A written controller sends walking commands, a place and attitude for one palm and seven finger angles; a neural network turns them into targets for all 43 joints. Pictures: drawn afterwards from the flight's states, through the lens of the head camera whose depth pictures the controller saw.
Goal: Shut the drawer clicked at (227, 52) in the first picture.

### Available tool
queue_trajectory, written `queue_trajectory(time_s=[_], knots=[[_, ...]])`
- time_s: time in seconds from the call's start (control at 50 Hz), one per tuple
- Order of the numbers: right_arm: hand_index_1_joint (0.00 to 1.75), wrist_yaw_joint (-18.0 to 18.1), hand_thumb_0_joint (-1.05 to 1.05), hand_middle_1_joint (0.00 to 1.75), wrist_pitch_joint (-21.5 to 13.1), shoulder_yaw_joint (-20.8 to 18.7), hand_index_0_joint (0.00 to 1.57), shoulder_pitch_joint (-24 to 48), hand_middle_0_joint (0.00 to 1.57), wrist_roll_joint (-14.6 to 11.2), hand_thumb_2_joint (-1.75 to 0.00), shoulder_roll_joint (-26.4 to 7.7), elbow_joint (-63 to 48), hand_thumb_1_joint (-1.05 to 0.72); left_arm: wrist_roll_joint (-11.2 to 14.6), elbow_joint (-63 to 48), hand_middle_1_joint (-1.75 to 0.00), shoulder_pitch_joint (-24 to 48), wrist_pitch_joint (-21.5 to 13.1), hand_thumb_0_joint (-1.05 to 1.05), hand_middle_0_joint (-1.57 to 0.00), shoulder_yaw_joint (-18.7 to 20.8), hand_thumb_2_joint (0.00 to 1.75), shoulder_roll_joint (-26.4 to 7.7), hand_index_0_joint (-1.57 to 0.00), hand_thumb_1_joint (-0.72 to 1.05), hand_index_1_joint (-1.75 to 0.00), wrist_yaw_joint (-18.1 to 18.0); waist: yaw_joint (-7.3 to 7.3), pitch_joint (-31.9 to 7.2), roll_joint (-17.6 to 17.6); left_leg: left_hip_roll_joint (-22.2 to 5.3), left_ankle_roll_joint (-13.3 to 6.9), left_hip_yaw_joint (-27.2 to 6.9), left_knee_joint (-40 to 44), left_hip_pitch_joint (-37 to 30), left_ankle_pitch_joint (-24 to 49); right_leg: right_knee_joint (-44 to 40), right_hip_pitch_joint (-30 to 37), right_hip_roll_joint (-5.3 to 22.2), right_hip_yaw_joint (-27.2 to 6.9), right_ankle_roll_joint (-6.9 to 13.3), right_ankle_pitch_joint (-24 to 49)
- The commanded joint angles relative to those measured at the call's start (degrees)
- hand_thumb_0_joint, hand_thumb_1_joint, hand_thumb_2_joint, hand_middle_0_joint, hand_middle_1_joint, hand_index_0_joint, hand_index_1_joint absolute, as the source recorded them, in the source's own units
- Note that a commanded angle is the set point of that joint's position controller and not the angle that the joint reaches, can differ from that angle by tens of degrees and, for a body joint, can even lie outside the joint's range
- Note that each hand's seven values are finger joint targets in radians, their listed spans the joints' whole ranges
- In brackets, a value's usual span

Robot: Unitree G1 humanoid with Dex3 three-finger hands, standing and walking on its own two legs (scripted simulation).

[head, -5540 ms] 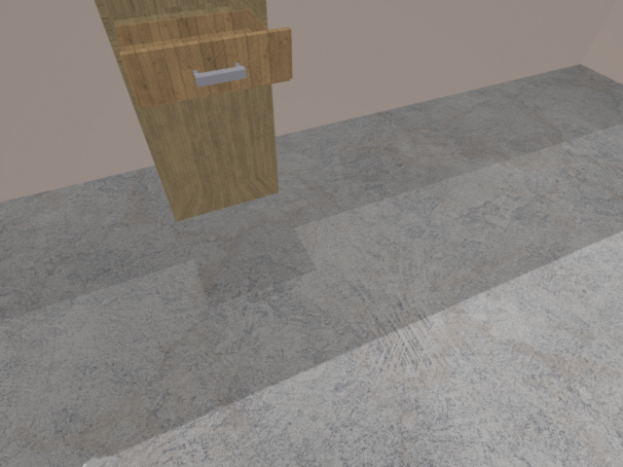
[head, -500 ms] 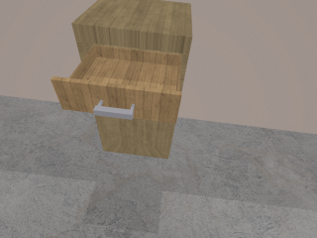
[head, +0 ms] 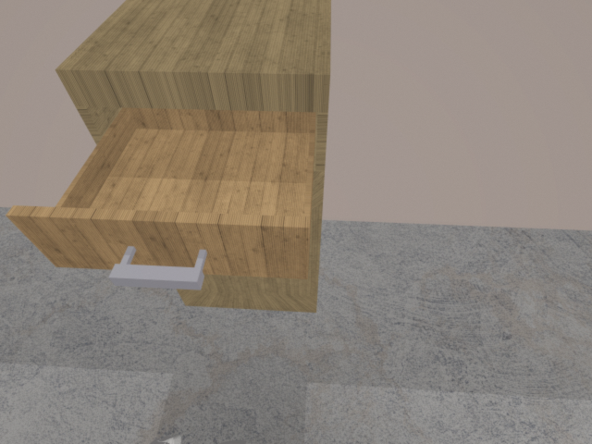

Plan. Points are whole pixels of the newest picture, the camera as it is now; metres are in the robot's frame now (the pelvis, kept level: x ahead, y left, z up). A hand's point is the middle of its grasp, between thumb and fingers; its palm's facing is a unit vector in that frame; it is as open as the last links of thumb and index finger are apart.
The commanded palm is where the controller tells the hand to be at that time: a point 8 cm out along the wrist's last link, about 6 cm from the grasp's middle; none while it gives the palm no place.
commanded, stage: come to a stop and stand still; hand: left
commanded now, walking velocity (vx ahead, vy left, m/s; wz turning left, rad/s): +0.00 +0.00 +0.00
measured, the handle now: (162, 265) +0.36 +0.22 +0.01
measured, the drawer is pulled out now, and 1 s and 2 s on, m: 0.28 0.28 0.28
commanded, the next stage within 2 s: look again from close up in 1.46 s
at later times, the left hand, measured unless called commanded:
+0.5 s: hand out of the picture +0.05 +0.21 -0.17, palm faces +0.05 -0.97 -0.23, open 7.3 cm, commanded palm none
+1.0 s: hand out of the picture +0.01 +0.16 -0.17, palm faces +0.00 -0.97 -0.22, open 7.3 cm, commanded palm none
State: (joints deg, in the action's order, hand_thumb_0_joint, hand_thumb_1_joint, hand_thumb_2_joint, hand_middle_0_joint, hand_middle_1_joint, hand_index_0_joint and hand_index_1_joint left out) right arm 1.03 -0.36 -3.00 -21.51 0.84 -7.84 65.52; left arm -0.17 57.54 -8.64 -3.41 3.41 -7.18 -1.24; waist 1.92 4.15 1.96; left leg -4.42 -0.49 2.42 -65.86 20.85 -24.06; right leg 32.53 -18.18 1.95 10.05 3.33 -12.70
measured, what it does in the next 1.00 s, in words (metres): steps on the spot: left foot, then right foot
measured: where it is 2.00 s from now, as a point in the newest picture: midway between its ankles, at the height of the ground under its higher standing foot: outside the picture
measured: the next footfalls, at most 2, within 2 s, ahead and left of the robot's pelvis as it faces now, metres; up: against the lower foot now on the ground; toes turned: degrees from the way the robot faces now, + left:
left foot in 0.22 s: +0.13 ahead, +0.12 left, +0.00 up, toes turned +2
right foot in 0.58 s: +0.04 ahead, -0.13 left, +0.00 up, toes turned -2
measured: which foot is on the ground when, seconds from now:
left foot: up 0.00-0.20, down 0.22-1.00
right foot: down 0.00-0.26, up 0.28-0.56, down 0.58-1.00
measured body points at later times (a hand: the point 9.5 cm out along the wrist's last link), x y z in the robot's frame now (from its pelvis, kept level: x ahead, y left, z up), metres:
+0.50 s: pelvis +0.03 +0.02 +0.01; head +0.07 +0.02 +0.46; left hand +0.05 +0.26 -0.15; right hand +0.13 -0.21 -0.14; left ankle +0.10 +0.14 -0.73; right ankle -0.02 -0.10 -0.68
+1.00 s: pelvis -0.03 -0.03 +0.00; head -0.05 -0.03 +0.45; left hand +0.01 +0.21 -0.15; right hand -0.04 -0.25 -0.16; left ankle +0.08 +0.10 -0.72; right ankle +0.00 -0.13 -0.73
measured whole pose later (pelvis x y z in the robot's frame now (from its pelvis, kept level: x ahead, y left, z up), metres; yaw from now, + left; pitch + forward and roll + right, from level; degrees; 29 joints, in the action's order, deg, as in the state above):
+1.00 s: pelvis -0.03 -0.03 +0.00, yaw -1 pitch -3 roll +0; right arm 0.2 2.7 -1.5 -19.7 1.4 -8.9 57.5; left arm -0.6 55.9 -17.7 1.3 0.5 -9.7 -1.6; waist 1.9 0.9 0.7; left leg -1.1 -0.5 1.2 -33.9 21.9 -16.9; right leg 34.8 -15.3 -0.4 2.0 2.2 -16.4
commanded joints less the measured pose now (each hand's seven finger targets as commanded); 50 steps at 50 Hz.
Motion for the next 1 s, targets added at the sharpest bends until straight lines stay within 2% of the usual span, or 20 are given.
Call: queue_trajectory(time_s=[0.0, 0.08, 0.16, 0.24, 0.34, 0.48, 0.5, 0.52, 0.54, 0.56, 0.58, 0.6, 0.62, 0.66, 0.68, 0.7, 0.74, 0.8, 0.88, 0.98], knots=[[0.30, -0.5, 0.00, 0.30, 0.2, 0.2, 0.20, -4.0, 0.20, 0.6, -0.90, 0.1, -3.5, -0.90, -1.3, -0.5, -0.30, -5.4, 0.0, 0.00, -0.20, 0.5, 0.90, -6.3, -0.20, 0.90, -0.30, -0.4, 0.00, -1.2, -8.7, -2.6, 1.6, 0.5, 8.3, 1.2, 4.7, -21.3, -3.0, 14.5, -11.3, 5.2, 5.9], [0.30, -0.3, 0.00, 0.30, 0.3, 1.2, 0.20, 0.3, 0.20, -0.1, -0.90, -0.4, -4.7, -0.90, -1.2, 0.2, -0.30, -5.6, 1.0, 0.00, -0.20, 0.0, 0.90, -8.4, -0.20, 0.90, -0.30, -0.5, -1.51, -2.6, -7.8, -0.2, 2.9, 1.5, 22.5, -2.5, 7.2, -17.6, 0.9, 12.9, -10.0, 5.4, 18.2], [0.30, 0.1, 0.00, 0.30, 0.2, 0.8, 0.20, 1.6, 0.20, -0.5, -0.90, -3.1, -5.0, -0.90, -0.6, 0.5, -0.30, -5.1, 2.6, 0.00, -0.20, 0.1, 0.90, -9.6, -0.20, 0.90, -0.30, -0.9, -0.61, -3.3, -7.7, 0.3, 2.9, 1.5, 38.9, -11.7, 18.6, -9.9, 0.9, 10.5, -8.3, 2.2, 16.5], [0.30, 1.1, 0.00, 0.30, -0.3, -0.2, 0.20, 7.3, 0.20, -0.1, -0.90, -10.2, -7.6, -0.90, -0.3, 0.3, -0.30, -10.9, 4.5, 0.00, -0.20, -0.6, 0.90, -6.0, -0.20, 0.90, -0.30, -1.1, -3.42, -3.0, 14.7, -14.3, -7.1, -11.9, 48.3, -8.5, 46.6, 5.3, 2.3, 1.0, -3.9, -4.5, -11.2], [0.30, 2.0, 0.00, 0.30, 0.6, -1.1, 0.20, 11.2, 0.20, 0.2, -0.90, -10.5, -9.3, -0.90, -0.6, 0.6, -0.30, -10.2, 5.2, 0.00, -0.20, 0.4, 0.90, -7.4, -0.20, 0.90, -0.30, -0.9, -2.40, -6.8, 5.7, -14.5, -10.7, -8.1, 44.2, -15.5, 53.2, 24.9, -5.9, 0.0, -10.1, -4.6, -17.2], [0.30, 1.2, 0.00, 0.30, 1.4, -2.3, 0.20, 12.4, 0.20, 0.6, -0.90, -11.2, -10.1, -0.90, -0.7, -1.3, -0.30, -10.5, 5.6, 0.00, -0.20, 0.3, 0.90, -5.7, -0.20, 0.90, -0.30, -0.6, -1.39, -7.9, 9.0, -13.5, -9.3, -9.0, 47.0, -11.0, 29.1, 12.9, -0.4, 0.6, -8.3, -4.2, -16.5], [0.30, 1.4, 0.00, 0.30, 0.0, -3.4, 0.20, 14.8, 0.20, -0.5, -0.90, -15.0, -11.8, -0.90, -0.6, 0.3, -0.30, -16.0, 4.1, 0.00, -0.20, -1.3, 0.90, -7.6, -0.20, 0.90, -0.30, -1.8, -4.80, -11.8, 1.0, -12.5, -4.5, -5.8, 29.6, -15.8, 41.5, -6.1, -3.4, 3.0, -14.8, -3.2, -8.3], [0.30, -0.3, 0.00, 0.30, 0.6, -2.1, 0.20, 12.2, 0.20, -0.7, -0.90, -7.6, -14.5, -0.90, -1.9, -3.7, -0.30, -12.8, 3.5, 0.00, -0.20, -0.4, 0.90, -10.7, -0.20, 0.90, -0.30, -1.7, -3.35, -7.0, -16.0, -1.6, -1.5, 1.6, 24.4, 3.0, 11.5, -12.5, 3.1, 6.9, -21.3, -1.7, 2.5], [0.30, -1.2, 0.00, 0.30, 1.5, -0.6, 0.20, 12.9, 0.20, 0.5, -0.90, -4.6, -16.3, -0.90, -2.1, -5.0, -0.30, -11.4, 2.4, 0.00, -0.20, -0.6, 0.90, -12.9, -0.20, 0.90, -0.30, -1.6, -3.16, -5.8, -16.5, 2.7, 1.2, 1.9, 19.3, 6.1, -1.1, -12.6, 4.0, 13.7, -27.0, 2.9, 17.4], [0.30, -1.4, 0.00, 0.30, 1.7, -0.4, 0.20, 11.5, 0.20, 0.2, -0.90, -3.6, -17.4, -0.90, -2.5, -6.3, -0.30, -10.9, 1.9, 0.00, -0.20, -1.0, 0.90, -14.1, -0.20, 0.90, -0.30, -1.7, -1.57, -8.0, -8.3, 3.5, 1.4, 1.6, 15.7, 1.0, -3.5, -10.3, 0.6, 14.8, -26.1, 5.6, 16.7], [0.30, -1.5, 0.00, 0.30, 1.6, -0.8, 0.20, 10.5, 0.20, -0.1, -0.90, -4.3, -16.8, -0.90, -2.4, -6.9, -0.30, -9.0, 1.6, 0.00, -0.20, -0.2, 0.90, -14.3, -0.20, 0.90, -0.30, -1.9, -0.47, -9.9, -8.7, 4.9, 1.1, 1.8, 13.6, 4.5, -1.8, -6.5, 7.9, 10.5, -22.5, 6.1, 26.3], [0.30, -1.4, 0.00, 0.30, 1.4, -0.6, 0.20, 10.8, 0.20, -0.3, -0.90, -5.2, -17.6, -0.90, -1.9, -6.9, -0.30, -8.7, 1.4, 0.00, -0.20, 0.4, 0.90, -14.1, -0.20, 0.90, -0.30, -2.1, -1.17, -9.1, -17.0, 3.8, 0.4, 0.6, 12.8, 6.2, -1.2, -4.8, 8.3, 11.4, -23.2, 6.6, 29.3], [0.30, -1.1, 0.00, 0.30, 1.4, -0.6, 0.20, 10.9, 0.20, -0.5, -0.90, -5.7, -17.9, -0.90, -1.7, -7.3, -0.30, -7.0, 1.5, 0.00, -0.20, -0.1, 0.90, -12.6, -0.20, 0.90, -0.30, -2.4, -0.36, -6.5, -18.6, 2.6, 0.1, -0.4, 15.8, 4.2, -0.1, -4.5, 5.1, 11.8, -21.2, 6.8, 27.5], [0.30, -0.9, 0.00, 0.30, 1.2, -0.1, 0.20, 6.3, 0.20, -0.3, -0.90, -5.0, -15.5, -0.90, -1.5, -8.2, -0.30, -5.0, 2.6, 0.00, -0.20, -0.6, 0.90, -11.6, -0.20, 0.90, -0.30, -2.2, 1.53, -1.8, -9.1, 2.8, 0.1, 1.1, 30.7, -8.5, 9.7, -2.2, -5.7, 8.2, -15.9, 3.2, 9.2], [0.30, -0.9, 0.00, 0.30, 0.9, 0.0, 0.20, 4.7, 0.20, 0.0, -0.90, -6.6, -14.6, -0.90, -1.2, -8.1, -0.30, -6.0, 3.4, 0.00, -0.20, -0.8, 0.90, -10.3, -0.20, 0.90, -0.30, -2.0, 1.00, 0.8, -0.6, 0.3, -1.2, -3.7, 35.4, -9.8, 11.0, -0.4, -9.6, 3.8, -13.9, 1.0, -5.9], [0.30, -0.9, 0.00, 0.30, 0.7, 0.0, 0.20, 4.7, 0.20, 0.6, -0.90, -8.7, -14.8, -0.90, -0.9, -8.0, -0.30, -7.8, 4.0, 0.00, -0.20, -1.1, 0.90, -8.8, -0.20, 0.90, -0.30, -1.8, -0.24, 3.8, 7.4, -5.0, -4.0, -11.4, 42.9, -3.8, 4.8, 1.4, -8.8, -0.6, -11.3, -1.1, -17.0], [0.30, -0.7, 0.00, 0.30, 0.9, -0.3, 0.20, 6.8, 0.20, 1.1, -0.90, -10.7, -15.2, -0.90, -1.3, -7.1, -0.30, -10.9, 4.7, 0.00, -0.20, -1.1, 0.90, -8.5, -0.20, 0.90, -0.30, -1.5, -2.42, 6.5, 14.9, -7.5, -6.6, -20.0, 54.2, 9.9, -15.9, 7.7, -0.5, -3.3, -7.7, -1.6, -18.7], [0.30, -0.4, 0.00, 0.30, 1.1, 0.1, 0.20, 9.7, 0.20, 0.8, -0.90, -9.8, -15.3, -0.90, -1.1, -4.1, -0.30, -15.5, 4.0, 0.00, -0.20, -1.5, 0.90, -7.4, -0.20, 0.90, -0.30, -0.8, -4.93, 1.8, 2.7, -3.5, -4.9, -12.5, 49.3, 11.7, -13.9, 0.2, 6.8, -1.5, -10.8, -0.9, -13.7], [0.30, -0.8, 0.00, 0.30, 1.7, 0.6, 0.20, 3.5, 0.20, 0.7, -0.90, -5.9, -12.7, -0.90, -0.8, -5.7, -0.30, -9.1, 3.1, 0.00, -0.20, -1.2, 0.90, -11.0, -0.20, 0.90, -0.30, -0.7, -0.47, 0.9, -7.6, 3.6, -0.6, -2.3, 33.5, -4.7, 2.5, -16.8, -10.3, 6.5, -22.3, 2.4, -28.9], [0.30, -0.6, 0.00, 0.30, 1.7, 0.8, 0.20, -2.8, 0.20, 0.7, -0.90, -5.0, -9.6, -0.90, -0.6, -5.9, -0.30, -5.1, 3.3, 0.00, -0.20, -0.9, 0.90, -10.9, -0.20, 0.90, -0.30, -0.8, 1.56, 0.3, -7.1, 3.4, 0.0, -1.6, 29.5, -10.1, 4.4, -16.4, -15.9, 6.2, -18.7, 2.1, -29.0]])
